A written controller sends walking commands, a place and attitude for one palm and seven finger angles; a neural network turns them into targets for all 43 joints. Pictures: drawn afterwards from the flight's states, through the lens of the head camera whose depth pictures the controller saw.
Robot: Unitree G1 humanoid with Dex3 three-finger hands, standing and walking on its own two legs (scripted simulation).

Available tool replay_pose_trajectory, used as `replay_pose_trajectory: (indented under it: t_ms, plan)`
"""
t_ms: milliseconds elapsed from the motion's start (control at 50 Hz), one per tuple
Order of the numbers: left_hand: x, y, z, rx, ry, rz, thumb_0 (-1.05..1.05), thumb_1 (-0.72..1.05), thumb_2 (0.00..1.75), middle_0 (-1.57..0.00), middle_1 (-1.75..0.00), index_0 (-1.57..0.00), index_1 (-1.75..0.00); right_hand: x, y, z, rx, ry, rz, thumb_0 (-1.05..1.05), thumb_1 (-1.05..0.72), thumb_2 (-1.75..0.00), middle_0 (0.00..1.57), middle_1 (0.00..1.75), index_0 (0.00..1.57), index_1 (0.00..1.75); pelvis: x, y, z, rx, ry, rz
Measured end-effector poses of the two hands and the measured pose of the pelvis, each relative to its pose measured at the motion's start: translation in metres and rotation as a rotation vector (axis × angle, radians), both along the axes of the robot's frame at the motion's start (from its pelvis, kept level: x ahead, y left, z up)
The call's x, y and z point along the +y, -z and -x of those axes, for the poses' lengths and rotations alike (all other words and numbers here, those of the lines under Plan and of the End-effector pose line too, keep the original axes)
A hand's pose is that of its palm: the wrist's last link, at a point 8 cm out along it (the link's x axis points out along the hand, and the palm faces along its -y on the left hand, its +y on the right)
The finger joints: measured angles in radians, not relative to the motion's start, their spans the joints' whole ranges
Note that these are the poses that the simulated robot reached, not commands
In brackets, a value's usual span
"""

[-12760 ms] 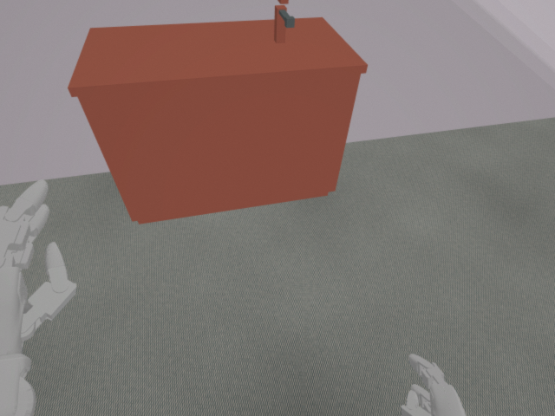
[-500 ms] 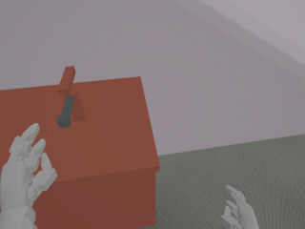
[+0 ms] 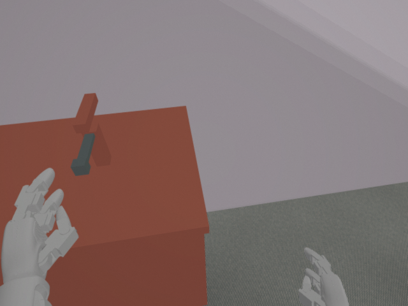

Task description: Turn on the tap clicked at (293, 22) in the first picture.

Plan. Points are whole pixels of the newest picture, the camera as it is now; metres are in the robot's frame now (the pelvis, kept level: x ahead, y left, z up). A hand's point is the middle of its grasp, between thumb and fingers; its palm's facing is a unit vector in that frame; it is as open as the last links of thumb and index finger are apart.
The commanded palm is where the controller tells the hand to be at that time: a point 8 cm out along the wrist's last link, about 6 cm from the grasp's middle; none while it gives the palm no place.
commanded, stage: reach beside the lever's end, fingers flat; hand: left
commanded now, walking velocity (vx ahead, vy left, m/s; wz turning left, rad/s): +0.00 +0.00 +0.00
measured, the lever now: (81, 166) +0.35 +0.32 +0.09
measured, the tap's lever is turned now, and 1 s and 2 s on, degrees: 0 0 0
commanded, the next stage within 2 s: none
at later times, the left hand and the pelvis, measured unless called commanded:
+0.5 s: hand (75, 216) +0.21 +0.25 +0.13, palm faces +0.48 -0.87 -0.13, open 7.4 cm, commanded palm +0.17 +0.29 +0.13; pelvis +0.00 +0.00 +0.00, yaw +0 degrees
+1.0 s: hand (69, 206) +0.24 +0.28 +0.11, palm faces +0.49 -0.86 -0.12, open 7.5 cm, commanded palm +0.20 +0.32 +0.12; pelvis +0.00 +0.01 +0.00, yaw -1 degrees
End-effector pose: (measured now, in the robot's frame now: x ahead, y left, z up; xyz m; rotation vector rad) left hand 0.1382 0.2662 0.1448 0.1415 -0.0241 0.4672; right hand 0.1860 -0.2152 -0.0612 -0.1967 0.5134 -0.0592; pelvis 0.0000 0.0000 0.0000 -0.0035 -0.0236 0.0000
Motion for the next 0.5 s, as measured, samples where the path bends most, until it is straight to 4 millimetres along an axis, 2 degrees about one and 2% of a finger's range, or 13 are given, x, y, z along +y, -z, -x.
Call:
replay_pose_trajectory:
  t_ms: [140,500]
  plan:
    - [0.000,0.002,-0.004,0.003,-0.003,0.002,0.02,0.90,0.90,-0.20,-0.30,-0.21,-0.30,-0.004,0.001,-0.001,0.006,0.010,0.002,0.01,-0.91,-0.90,0.21,0.30,0.21,0.30,-0.002,0.000,-0.002,0.001,0.000,-0.002]
    - [0.018,0.013,-0.032,0.021,-0.032,0.007,0.02,0.90,0.90,-0.20,-0.30,-0.21,-0.30,-0.009,0.009,0.006,0.065,0.046,0.010,0.01,-0.91,-0.90,0.21,0.30,0.21,0.30,-0.001,-0.002,-0.004,0.012,0.004,-0.004]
